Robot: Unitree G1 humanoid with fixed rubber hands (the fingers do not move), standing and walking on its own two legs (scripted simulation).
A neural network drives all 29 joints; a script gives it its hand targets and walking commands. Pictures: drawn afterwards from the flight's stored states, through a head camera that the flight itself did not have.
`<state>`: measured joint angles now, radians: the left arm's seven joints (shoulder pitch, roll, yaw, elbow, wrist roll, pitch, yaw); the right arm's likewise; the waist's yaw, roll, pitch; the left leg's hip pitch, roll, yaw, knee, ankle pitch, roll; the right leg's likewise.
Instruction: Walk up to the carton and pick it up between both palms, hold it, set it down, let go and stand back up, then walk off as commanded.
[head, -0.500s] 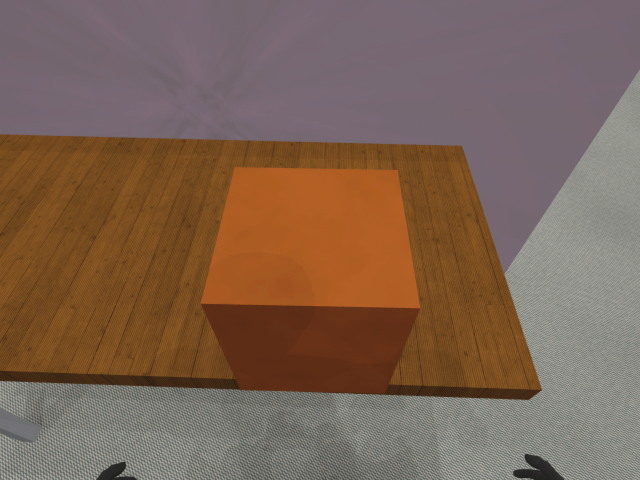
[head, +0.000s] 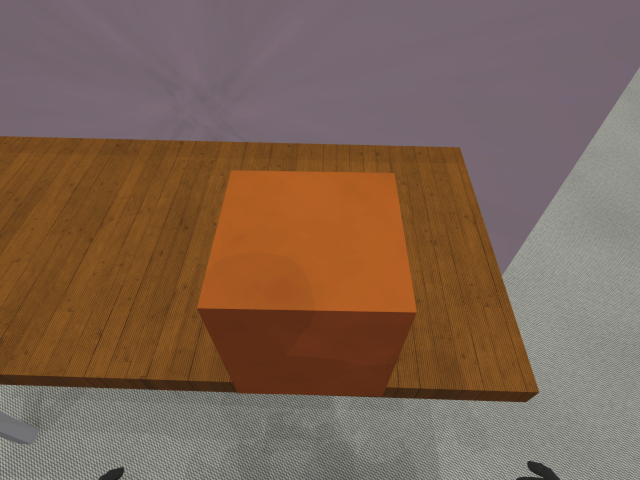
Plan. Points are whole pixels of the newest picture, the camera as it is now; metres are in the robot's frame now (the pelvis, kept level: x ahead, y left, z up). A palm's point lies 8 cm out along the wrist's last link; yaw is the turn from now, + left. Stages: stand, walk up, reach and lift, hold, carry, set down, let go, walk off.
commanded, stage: walk up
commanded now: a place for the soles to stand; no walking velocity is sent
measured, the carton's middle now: (311, 290) +0.34 +0.02 +0.02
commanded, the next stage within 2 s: none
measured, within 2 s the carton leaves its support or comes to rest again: neither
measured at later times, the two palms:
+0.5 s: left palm out of the picture +0.08 +0.34 -0.11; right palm out of the picture +0.06 -0.29 -0.14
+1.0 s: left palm out of the picture +0.08 +0.36 -0.12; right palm out of the picture +0.03 -0.23 -0.12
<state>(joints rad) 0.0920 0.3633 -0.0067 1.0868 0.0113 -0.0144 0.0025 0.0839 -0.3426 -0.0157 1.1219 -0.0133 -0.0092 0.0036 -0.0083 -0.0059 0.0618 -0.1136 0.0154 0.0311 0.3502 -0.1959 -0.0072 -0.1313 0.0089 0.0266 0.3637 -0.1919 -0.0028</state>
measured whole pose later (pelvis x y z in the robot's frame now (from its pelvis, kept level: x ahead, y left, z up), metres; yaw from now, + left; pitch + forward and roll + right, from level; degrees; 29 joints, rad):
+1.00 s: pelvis -0.04 +0.07 -0.01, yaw -6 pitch -3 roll +0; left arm 0.12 0.38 0.01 0.99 0.01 0.00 -0.01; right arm 0.12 -0.34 -0.01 0.97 0.00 -0.01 0.01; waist 0.00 0.00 0.09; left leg -0.21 0.02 -0.01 0.53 -0.28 -0.01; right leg -0.21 -0.01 0.03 0.51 -0.26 0.02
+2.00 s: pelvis -0.01 +0.04 +0.00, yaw -9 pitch -1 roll +0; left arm 0.08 0.38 0.04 1.01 0.01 0.02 -0.03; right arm 0.12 -0.37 -0.01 1.02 -0.02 -0.03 -0.02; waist -0.01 -0.01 0.05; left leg -0.11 0.07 0.03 0.40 -0.26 -0.05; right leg -0.16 0.04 0.07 0.44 -0.26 -0.02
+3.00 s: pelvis -0.04 +0.05 -0.01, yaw -7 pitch -7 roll +0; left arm 0.17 0.26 0.05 0.38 0.05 0.46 0.04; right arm 0.15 -0.32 -0.11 0.74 -0.02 -0.04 0.10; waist -0.01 -0.04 0.11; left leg -0.07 0.04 -0.01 0.45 -0.25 -0.04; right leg -0.09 0.01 0.04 0.45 -0.24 0.00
